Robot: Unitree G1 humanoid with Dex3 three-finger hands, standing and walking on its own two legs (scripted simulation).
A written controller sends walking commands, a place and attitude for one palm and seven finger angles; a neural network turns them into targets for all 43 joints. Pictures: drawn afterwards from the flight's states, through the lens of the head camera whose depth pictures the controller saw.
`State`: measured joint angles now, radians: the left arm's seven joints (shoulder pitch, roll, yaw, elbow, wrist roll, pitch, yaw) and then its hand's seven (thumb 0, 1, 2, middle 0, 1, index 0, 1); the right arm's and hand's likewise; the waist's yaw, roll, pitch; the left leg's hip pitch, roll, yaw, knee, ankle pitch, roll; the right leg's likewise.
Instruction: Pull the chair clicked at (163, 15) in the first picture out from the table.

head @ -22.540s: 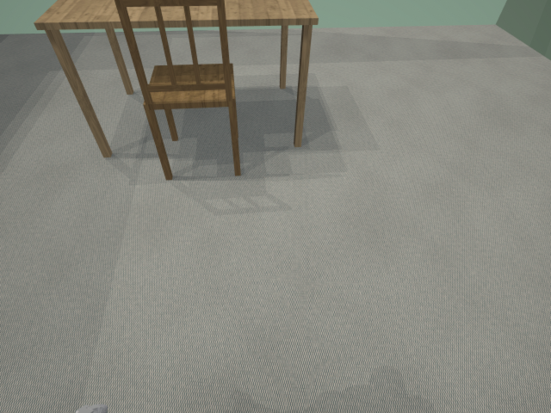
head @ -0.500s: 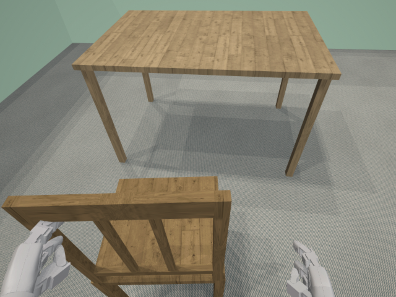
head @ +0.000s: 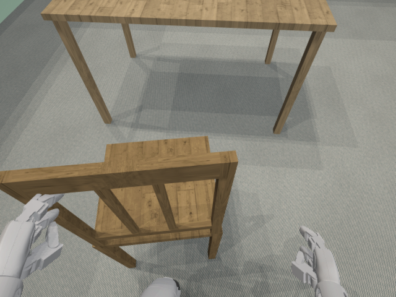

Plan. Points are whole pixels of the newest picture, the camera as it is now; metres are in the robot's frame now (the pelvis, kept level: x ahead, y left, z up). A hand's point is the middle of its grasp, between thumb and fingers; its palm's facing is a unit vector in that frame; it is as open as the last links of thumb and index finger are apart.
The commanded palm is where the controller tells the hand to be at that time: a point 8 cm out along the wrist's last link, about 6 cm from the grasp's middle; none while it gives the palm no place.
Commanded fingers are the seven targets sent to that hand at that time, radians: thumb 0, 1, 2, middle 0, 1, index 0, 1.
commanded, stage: step back with the hand held close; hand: left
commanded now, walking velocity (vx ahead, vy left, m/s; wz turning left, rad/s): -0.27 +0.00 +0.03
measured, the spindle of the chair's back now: (121, 212) +0.27 +0.22 -0.08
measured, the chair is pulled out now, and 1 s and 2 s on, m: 0.59 0.59 0.59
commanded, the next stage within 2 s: stop stepping back and stand still in 0.66 s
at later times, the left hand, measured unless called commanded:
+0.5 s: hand out of the picture +0.13 +0.32 +0.18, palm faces +0.49 -0.75 -0.44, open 7.3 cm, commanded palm +0.06 +0.35 +0.18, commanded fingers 0.00 0.90 0.90 -0.20 -0.30 -0.20 -0.30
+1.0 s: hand out of the picture +0.01 +0.30 +0.18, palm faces +0.39 -0.79 -0.48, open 7.4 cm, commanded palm -0.05 +0.34 +0.18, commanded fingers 0.00 0.90 0.90 -0.20 -0.30 -0.20 -0.30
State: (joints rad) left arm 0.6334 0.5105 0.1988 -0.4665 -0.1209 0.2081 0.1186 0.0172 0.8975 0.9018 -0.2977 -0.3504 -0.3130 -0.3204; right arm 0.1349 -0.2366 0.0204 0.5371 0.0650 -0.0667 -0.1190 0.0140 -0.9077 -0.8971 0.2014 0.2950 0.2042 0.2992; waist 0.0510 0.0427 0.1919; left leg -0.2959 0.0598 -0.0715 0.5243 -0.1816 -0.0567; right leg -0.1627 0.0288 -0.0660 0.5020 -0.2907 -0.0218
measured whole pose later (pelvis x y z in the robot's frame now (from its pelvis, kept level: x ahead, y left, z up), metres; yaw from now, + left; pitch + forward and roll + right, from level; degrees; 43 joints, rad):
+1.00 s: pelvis -0.19 +0.04 -0.01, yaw +0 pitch +0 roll -3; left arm 0.59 0.46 0.45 -0.61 -0.04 -0.19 0.14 0.02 0.89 0.90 -0.21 -0.31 -0.21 -0.30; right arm 0.26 -0.15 0.03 0.63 -0.01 -0.15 -0.05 0.01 -0.90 -0.90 0.20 0.30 0.21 0.30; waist -0.02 0.01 -0.01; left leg -0.48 0.04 -0.06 0.61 -0.23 0.00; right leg -0.19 0.02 -0.08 0.50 -0.32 -0.01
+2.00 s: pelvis -0.20 +0.04 +0.01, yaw +0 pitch +0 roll -1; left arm 0.49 0.41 0.33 -0.30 -0.01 -0.19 0.11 0.01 0.89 0.90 -0.20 -0.31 -0.21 -0.30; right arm 0.19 -0.21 -0.01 0.69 0.01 -0.15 -0.05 0.01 -0.91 -0.90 0.20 0.29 0.20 0.30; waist 0.00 0.03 -0.02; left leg -0.26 -0.02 -0.06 0.48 -0.22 0.01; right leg -0.18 -0.01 -0.06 0.44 -0.26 0.00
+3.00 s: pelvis -0.21 +0.02 +0.00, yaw +1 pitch -2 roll +0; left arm 0.33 0.11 -0.01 1.08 0.01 0.02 0.03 0.03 0.93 0.90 -0.20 -0.30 -0.20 -0.30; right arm 0.34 -0.11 0.00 1.09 -0.02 -0.01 -0.04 0.01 -0.92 -0.90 0.20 0.29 0.20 0.30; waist 0.00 0.02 0.03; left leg -0.24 -0.01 -0.08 0.48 -0.21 -0.02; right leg -0.17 0.00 -0.08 0.48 -0.28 -0.03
